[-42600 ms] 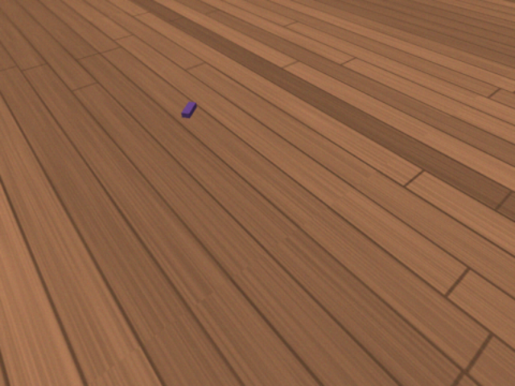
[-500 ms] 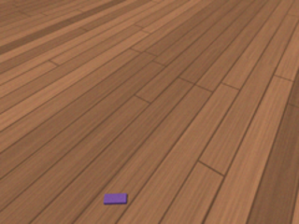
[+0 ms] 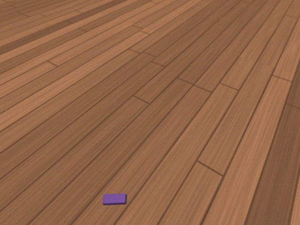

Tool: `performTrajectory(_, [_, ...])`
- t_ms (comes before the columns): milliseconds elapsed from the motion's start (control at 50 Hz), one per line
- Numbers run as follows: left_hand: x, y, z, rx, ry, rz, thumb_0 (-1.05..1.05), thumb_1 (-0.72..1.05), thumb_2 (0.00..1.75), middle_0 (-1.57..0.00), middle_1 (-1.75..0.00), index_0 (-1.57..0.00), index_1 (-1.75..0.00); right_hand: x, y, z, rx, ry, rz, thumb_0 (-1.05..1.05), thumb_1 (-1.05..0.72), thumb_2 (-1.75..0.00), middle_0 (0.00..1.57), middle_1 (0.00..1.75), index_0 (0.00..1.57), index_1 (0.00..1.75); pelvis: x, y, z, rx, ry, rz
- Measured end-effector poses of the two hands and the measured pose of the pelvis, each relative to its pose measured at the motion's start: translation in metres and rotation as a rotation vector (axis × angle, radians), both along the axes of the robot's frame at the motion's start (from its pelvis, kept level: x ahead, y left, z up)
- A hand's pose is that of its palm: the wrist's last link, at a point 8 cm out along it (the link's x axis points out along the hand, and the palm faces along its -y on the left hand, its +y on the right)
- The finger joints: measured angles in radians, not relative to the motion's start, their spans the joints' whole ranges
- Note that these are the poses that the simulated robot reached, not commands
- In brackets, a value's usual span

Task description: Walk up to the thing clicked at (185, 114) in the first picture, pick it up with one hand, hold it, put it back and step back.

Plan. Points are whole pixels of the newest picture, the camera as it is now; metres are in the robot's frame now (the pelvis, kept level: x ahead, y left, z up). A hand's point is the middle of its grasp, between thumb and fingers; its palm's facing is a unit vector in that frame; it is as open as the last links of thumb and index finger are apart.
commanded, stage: stand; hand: left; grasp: from above
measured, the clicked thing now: (114, 199) +0.42 +0.24 -0.76
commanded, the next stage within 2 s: step back in 0.30 s
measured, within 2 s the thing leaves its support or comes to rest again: neither
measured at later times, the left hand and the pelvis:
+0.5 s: hand out of the picture +0.08 +0.27 -0.17, palm faces +0.00 -0.93 -0.37, open 7.4 cm; pelvis -0.02 +0.01 -0.01, yaw +0 degrees
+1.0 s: hand out of the picture +0.00 +0.29 -0.18, palm faces -0.12 -0.92 -0.38, open 7.4 cm; pelvis -0.11 +0.03 -0.03, yaw -6 degrees
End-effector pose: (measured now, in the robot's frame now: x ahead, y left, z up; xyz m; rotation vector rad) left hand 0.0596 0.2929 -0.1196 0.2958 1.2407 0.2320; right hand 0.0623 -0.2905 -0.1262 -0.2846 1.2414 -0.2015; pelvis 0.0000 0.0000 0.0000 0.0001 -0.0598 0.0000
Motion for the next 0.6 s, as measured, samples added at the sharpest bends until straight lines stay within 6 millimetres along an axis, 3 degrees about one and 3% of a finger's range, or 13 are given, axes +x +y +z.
performTrajectory(340, [0.007,-0.003,0.000,-0.006,0.004,-0.001,0.00,0.90,0.90,-0.20,-0.30,-0.21,-0.30,0.000,-0.004,-0.003,0.011,0.027,-0.001,0.01,-0.91,-0.90,0.20,0.30,0.20,0.30,0.002,-0.003,-0.001,-0.001,0.020,0.001])
performTrajectory(480, [0.012,0.018,-0.006,0.029,-0.015,-0.011,0.00,0.90,0.90,-0.20,-0.30,-0.21,-0.30,0.002,-0.013,-0.005,-0.033,0.012,0.000,0.01,-0.91,-0.90,0.21,0.30,0.20,0.30,-0.020,0.006,-0.011,-0.017,0.030,0.006])
performTrajectory(600, [0.027,0.047,-0.020,0.030,-0.065,-0.048,0.00,0.90,0.90,-0.20,-0.30,-0.21,-0.30,-0.021,-0.004,-0.002,-0.093,0.025,-0.006,0.01,-0.91,-0.90,0.20,0.30,0.20,0.30,-0.034,0.031,-0.025,-0.015,0.041,0.008])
